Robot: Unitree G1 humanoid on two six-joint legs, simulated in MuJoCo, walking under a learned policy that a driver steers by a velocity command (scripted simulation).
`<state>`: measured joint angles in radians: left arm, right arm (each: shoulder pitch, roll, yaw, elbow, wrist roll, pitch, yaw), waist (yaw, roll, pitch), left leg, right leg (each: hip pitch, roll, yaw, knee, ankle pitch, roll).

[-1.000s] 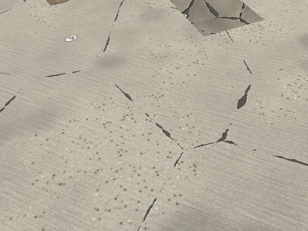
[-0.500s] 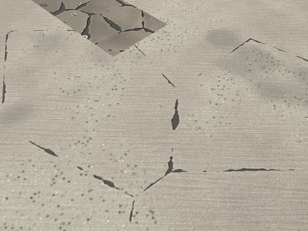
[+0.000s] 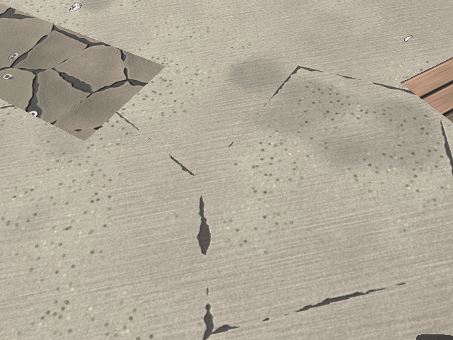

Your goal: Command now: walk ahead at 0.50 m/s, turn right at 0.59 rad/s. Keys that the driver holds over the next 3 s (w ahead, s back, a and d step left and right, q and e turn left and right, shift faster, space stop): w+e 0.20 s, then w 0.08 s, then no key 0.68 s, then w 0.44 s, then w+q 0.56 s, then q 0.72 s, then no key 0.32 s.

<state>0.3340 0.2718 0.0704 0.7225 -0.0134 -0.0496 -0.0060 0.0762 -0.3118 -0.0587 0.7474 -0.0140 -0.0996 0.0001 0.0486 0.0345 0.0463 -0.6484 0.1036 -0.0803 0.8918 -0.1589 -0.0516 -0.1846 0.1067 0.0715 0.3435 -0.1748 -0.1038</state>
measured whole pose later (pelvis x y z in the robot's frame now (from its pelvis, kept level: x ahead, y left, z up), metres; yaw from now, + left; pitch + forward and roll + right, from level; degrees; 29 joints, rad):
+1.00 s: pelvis +0.35 -0.01 -0.02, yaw -13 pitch +0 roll +0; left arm 0.11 0.22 0.04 0.77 0.00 0.00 0.00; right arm 0.20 -0.27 -0.02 0.92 -0.01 0.01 -0.02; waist -0.02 0.01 0.02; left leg -0.11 0.04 0.01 0.49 -0.38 -0.04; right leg -0.32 0.04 0.01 0.56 -0.23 -0.03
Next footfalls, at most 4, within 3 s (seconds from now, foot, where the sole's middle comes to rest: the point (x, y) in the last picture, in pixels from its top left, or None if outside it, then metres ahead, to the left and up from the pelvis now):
0.24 left None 0.34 0.13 -0.78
0.64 right None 0.40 -0.13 -0.78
1.50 right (325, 296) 0.59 -0.19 -0.78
2.06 left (245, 209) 0.90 0.05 -0.78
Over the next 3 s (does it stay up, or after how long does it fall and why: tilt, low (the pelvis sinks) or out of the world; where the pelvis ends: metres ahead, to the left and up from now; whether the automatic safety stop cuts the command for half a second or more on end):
stays up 0.90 -0.02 -0.01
